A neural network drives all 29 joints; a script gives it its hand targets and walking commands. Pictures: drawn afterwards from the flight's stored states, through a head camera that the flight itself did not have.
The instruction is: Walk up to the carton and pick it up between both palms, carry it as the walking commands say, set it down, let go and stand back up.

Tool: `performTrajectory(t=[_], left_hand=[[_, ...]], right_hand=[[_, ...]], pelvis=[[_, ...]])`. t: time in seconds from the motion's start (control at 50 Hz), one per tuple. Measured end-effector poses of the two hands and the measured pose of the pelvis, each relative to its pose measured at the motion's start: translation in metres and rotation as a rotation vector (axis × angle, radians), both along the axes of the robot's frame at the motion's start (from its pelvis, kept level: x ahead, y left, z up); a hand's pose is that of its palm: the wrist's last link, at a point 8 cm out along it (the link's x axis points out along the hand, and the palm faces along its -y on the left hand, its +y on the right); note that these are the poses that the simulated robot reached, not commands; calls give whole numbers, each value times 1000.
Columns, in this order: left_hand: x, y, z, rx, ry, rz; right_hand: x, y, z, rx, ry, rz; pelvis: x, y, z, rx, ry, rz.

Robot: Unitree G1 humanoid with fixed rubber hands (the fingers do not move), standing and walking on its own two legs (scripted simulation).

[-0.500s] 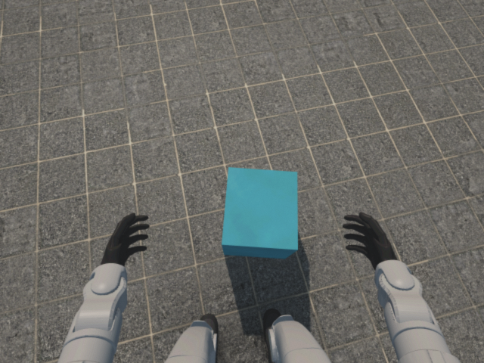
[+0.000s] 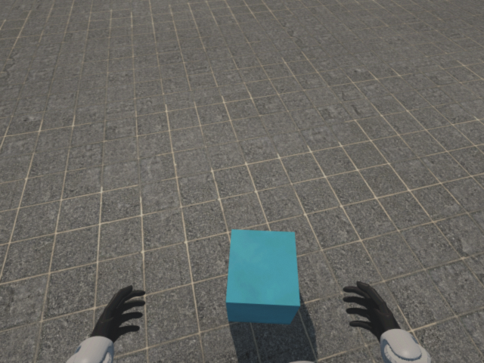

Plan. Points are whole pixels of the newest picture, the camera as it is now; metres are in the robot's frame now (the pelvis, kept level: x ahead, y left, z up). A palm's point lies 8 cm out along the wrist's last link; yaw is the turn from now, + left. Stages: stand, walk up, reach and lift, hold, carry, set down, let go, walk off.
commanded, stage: let go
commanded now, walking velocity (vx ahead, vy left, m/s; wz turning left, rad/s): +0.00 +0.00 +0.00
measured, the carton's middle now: (261, 277) +0.47 -0.08 -0.65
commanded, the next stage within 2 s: stand in 0.18 s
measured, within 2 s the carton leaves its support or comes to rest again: neither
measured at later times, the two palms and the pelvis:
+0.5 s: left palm out of the picture +0.14 +0.24 -0.11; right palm (413, 355) +0.13 -0.28 -0.09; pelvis +0.05 -0.01 -0.01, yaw -4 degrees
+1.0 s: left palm out of the picture +0.13 +0.25 -0.14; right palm out of the picture +0.05 -0.26 -0.13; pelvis +0.05 +0.00 -0.02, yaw -7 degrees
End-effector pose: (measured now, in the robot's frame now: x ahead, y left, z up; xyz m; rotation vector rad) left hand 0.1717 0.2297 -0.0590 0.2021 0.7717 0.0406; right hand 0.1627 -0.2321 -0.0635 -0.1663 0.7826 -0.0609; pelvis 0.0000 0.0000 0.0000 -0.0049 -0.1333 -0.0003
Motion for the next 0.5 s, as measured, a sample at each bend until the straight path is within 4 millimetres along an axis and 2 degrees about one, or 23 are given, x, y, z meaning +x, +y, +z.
performTrajectory(t=[0.16,0.24,0.36,0.5], left_hand=[[2,-5,-1,5,-1,39],[-10,0,-12,55,16,37],[-32,15,-37,82,101,53],[-33,15,-54,68,165,39]], right_hand=[[15,-7,2,1,20,-14],[18,-14,-2,-54,-29,-18],[-8,-40,-16,-119,-23,-105],[-37,-48,-31,-132,65,-167]], pelvis=[[6,-9,1,1,5,11],[14,-11,-1,-4,63,-14],[31,-10,-7,-9,155,-50],[45,-7,-10,-4,200,-69]])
